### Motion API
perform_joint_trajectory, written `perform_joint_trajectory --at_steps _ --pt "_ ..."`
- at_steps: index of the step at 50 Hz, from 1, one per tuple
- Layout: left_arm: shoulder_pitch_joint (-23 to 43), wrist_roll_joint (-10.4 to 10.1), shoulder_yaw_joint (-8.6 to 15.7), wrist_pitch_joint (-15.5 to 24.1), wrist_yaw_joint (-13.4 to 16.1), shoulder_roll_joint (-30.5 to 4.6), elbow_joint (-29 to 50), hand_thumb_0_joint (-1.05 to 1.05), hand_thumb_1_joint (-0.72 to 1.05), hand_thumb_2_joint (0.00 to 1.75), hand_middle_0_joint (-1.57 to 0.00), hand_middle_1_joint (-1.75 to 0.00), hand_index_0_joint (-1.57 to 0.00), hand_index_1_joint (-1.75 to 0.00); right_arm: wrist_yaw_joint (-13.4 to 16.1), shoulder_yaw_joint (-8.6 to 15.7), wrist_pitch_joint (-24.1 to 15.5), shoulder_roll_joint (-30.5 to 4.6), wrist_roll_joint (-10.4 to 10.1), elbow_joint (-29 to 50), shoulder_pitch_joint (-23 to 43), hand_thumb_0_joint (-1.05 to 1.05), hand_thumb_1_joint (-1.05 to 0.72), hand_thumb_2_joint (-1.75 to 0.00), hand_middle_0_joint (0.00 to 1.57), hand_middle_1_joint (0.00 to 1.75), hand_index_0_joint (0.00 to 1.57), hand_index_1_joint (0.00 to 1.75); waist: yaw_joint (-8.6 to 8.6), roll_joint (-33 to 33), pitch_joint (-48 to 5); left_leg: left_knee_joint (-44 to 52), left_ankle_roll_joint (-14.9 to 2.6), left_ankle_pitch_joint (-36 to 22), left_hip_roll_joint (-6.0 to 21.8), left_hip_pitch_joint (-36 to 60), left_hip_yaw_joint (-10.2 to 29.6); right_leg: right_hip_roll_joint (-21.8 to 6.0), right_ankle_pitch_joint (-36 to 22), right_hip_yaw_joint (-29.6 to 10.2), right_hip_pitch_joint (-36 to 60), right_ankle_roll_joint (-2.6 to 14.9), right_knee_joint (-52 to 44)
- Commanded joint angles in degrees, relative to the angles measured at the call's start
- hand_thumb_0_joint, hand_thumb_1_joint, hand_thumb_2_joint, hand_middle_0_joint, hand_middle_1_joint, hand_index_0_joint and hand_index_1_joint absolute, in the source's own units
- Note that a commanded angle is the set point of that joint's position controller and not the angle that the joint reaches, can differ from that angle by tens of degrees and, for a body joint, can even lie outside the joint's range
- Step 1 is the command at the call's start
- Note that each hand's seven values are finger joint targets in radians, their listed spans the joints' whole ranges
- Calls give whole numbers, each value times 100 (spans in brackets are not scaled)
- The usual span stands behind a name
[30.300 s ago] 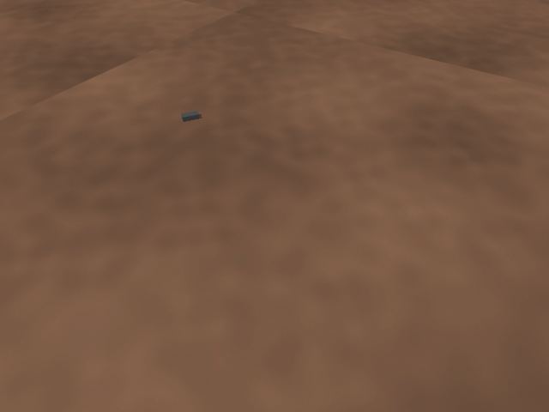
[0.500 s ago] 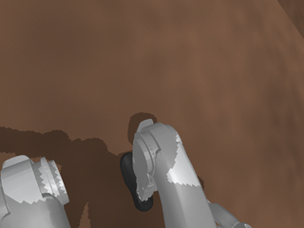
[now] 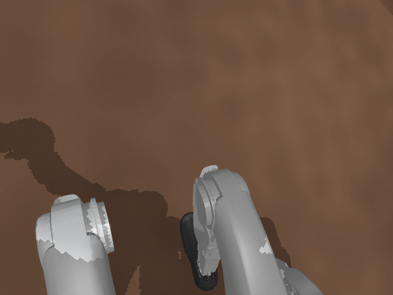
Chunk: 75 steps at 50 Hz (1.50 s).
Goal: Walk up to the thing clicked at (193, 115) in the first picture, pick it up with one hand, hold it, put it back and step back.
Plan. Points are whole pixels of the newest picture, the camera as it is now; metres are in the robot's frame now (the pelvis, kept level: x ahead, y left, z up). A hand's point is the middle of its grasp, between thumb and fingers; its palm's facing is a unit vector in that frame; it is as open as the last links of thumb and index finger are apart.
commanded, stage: settle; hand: left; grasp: from above
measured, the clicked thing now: out of the picture +0.45 +0.39 -0.23
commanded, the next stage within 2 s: lift in 0.34 s
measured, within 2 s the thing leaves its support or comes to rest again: neither
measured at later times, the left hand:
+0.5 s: hand out of the picture +0.43 +0.37 -0.13, palm faces -0.40 -0.11 -0.91, open 7.7 cm
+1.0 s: hand out of the picture +0.37 +0.36 -0.01, palm faces -0.43 -0.15 -0.89, open 7.7 cm
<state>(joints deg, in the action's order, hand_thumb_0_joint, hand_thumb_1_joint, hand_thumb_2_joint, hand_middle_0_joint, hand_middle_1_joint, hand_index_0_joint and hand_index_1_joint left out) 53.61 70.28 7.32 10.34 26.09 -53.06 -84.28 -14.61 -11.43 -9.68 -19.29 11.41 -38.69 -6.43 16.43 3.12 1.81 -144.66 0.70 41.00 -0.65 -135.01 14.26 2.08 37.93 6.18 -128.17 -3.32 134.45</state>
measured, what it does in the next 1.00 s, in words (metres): rises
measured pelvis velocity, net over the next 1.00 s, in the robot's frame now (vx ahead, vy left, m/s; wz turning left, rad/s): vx -0.01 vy -0.01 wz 0.13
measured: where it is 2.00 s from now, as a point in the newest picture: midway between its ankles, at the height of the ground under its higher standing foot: (153, 285)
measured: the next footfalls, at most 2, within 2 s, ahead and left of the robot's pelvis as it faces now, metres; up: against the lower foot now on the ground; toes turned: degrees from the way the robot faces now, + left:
none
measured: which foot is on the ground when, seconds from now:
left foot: down 0.00-1.00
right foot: down 0.00-1.00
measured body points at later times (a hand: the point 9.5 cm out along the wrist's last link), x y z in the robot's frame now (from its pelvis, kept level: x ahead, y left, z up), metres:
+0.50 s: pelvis -0.01 -0.01 +0.02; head +0.22 +0.10 +0.39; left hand +0.45 +0.37 -0.08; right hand +0.08 -0.28 -0.07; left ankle +0.06 +0.12 -0.28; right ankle +0.12 -0.14 -0.28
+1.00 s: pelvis -0.01 -0.01 +0.10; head +0.18 +0.07 +0.50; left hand +0.39 +0.37 +0.05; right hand +0.13 -0.27 -0.01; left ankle +0.06 +0.12 -0.28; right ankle +0.12 -0.14 -0.28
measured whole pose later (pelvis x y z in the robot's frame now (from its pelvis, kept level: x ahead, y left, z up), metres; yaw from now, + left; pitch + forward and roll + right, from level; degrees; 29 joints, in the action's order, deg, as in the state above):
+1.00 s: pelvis -0.01 -0.01 +0.10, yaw +7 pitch +34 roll -8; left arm 37.5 60.4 3.2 8.6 3.9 -40.6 -52.8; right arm -5.4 -0.4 2.3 -16.7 1.8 -35.7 -10.0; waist 8.0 -2.1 -8.9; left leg -123.2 0.1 37.3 0.0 -120.2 6.9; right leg -0.6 36.3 1.5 -116.0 -3.7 118.1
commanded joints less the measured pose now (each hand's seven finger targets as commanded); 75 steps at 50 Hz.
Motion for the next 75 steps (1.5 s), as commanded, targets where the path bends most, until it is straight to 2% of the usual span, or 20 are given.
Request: perform_joint_trajectory --at_steps 1,2,7,15,19,21,22,23,24,26,29,36,45,46,50,55,63,65,66,75 --pt "1785 -192 -109 -58 -183 -1025 884 0 95 19 -127 -18 -130 -16 47 710 44 -1691 -161 -15 -1152 0 -90 -90 20 30 20 30 271 -2582 -3289 1871 -125 -1030 117 2841 -685 143 -1169 650 1404 491 -1152" --pt "1798 -186 -27 -30 -262 -1240 979 0 92 20 -127 -17 -129 -15 64 730 66 -1715 -194 75 -1096 0 -90 -90 20 30 20 30 205 -2474 -3440 1877 -144 -963 120 2863 -675 145 -1112 625 1498 490 -1181" --pt "1845 -212 17 143 -583 -1333 1285 0 92 21 -128 -17 -130 -16 184 801 202 -1657 -275 144 -1231 0 -90 -90 20 30 20 30 86 -2331 -3744 1875 -147 -1007 53 2975 -760 94 -1095 537 1732 497 -1248" --pt "1893 -64 400 344 -630 -1727 1860 0 89 25 -127 -15 -128 -15 384 891 485 -1511 -353 193 -1288 0 -90 -90 20 30 20 30 -184 -2483 -4214 1903 -139 -1239 17 3168 -982 64 -1173 395 1873 554 -1350" --pt "1853 -83 448 303 -636 -1680 2098 0 94 27 -129 -18 -130 -17 455 985 595 -1476 -368 211 -1282 0 -90 -90 20 30 20 30 -253 -2655 -4294 2077 -129 -1134 1 3252 -1035 38 -1050 370 1801 588 -1413" --pt "1883 -85 353 267 -681 -1550 2087 0 96 22 -133 -21 -135 -19 493 1015 627 -1467 -384 197 -1318 0 -93 -91 20 30 20 30 -185 -2652 -4281 2099 -129 -1164 4 3315 -1016 21 -1089 390 1729 589 -1437" --pt "1951 -74 357 243 -706 -1530 2172 0 90 25 -125 -13 -127 -11 516 1041 643 -1485 -399 187 -1357 0 -88 -89 20 30 20 30 -217 -2670 -4348 2195 -122 -1136 -11 3404 -963 3 -1073 405 1637 599 -1427" --pt "1801 -71 358 211 -736 -1526 2124 0 95 22 -133 -19 -135 -18 522 1059 663 -1437 -423 195 -1337 0 -93 -91 20 30 20 30 -273 -2770 -4386 2270 -122 -1128 -1 3415 -984 -5 -1076 395 1684 584 -1414" --pt "1663 -133 298 168 -786 -1361 2043 0 90 24 -125 -11 -127 -11 525 1097 678 -1426 -436 166 -1392 0 -88 -89 20 30 20 30 -293 -2670 -4370 2303 -126 -1151 -5 3460 -990 -11 -1099 380 1710 589 -1463" --pt "1621 -218 312 104 -887 -1307 2249 0 103 25 -136 -19 -138 -17 548 1171 709 -1422 -478 182 -1468 0 -91 -90 20 30 20 30 -334 -2628 -4603 2404 -130 -1301 -16 3655 -1016 -33 -1253 350 1862 571 -1543" --pt "1533 -430 284 -19 -1131 -1247 2531 0 105 25 -136 -23 -138 -20 584 1265 774 -1364 -559 174 -1501 0 -91 -90 20 30 20 30 -437 -2599 -4897 2593 -163 -1333 -9 3835 -1047 -36 -1295 285 2064 558 -1686" --pt "1076 -649 271 -118 -1633 -1003 3389 0 105 31 -137 -21 -139 -19 735 1505 973 -1264 -739 293 -1506 0 -91 -90 20 30 20 30 -633 -2414 -4853 3010 -160 -1442 -21 4165 -1056 -107 -1271 134 2209 589 -2052" --pt "516 -985 228 -92 -1919 -717 4276 0 99 35 -131 -26 -133 -24 931 1607 1081 -1084 -918 519 -1350 0 -90 -90 20 30 20 30 -811 -2126 -4929 3924 -230 -784 34 4611 -911 -118 -953 25 2705 500 -2648" --pt "595 -1042 119 -103 -1942 -629 4494 0 99 34 -130 -28 -132 -26 958 1605 1086 -1031 -940 573 -1284 0 -90 -90 20 30 20 30 -791 -2152 -4990 4022 -239 -688 62 4667 -933 -87 -918 18 2834 499 -2734" --pt "-49 -1190 111 -222 -2017 -438 4631 0 95 33 -126 -28 -129 -26 1067 1618 1099 -965 -1000 605 -1228 0 -90 -90 20 30 20 30 -895 -1811 -4867 4341 -261 -667 51 4884 -988 -84 -890 -34 3283 464 -3175" --pt "-262 -1327 32 -398 -2096 -247 5341 0 96 33 -125 -28 -128 -26 1242 1670 1119 -881 -1111 663 -1050 0 -89 -90 20 30 20 30 -966 -1846 -4796 5034 -226 -608 110 5549 -895 -100 -903 -61 3754 437 -3634" --pt "-1118 -1454 -63 -768 -2119 75 5891 0 92 34 -122 -30 -125 -27 1471 1631 1134 -679 -1229 697 -819 0 -89 -90 20 30 20 30 -1094 -1628 -4607 5989 -204 -965 140 6599 -1021 -90 -1092 -190 5013 402 -4689" --pt "-1247 -1491 -293 -868 -2163 375 5938 0 92 33 -122 -30 -124 -27 1513 1603 1134 -604 -1257 706 -772 0 -89 -89 20 30 20 30 -1066 -1589 -4318 6283 -197 -932 150 6809 -1044 -74 -1059 -212 5253 396 -4996" --pt "-1212 -1550 -110 -906 -2154 166 6135 0 91 36 -122 -30 -124 -28 1544 1609 1128 -619 -1276 710 -723 0 -88 -89 20 30 20 30 -1144 -1495 -4391 6404 -214 -866 153 6967 -1076 -78 -1003 -250 5496 388 -5210" --pt "-1875 -1585 -603 -928 -2331 945 5685 0 86 35 -116 -33 -119 -31 1771 1528 875 -417 -1343 521 -676 0 -89 -90 20 30 20 30 -1104 -1007 -3102 7639 -182 -854 174 7760 -1085 -46 -992 -420 6688 386 -6505"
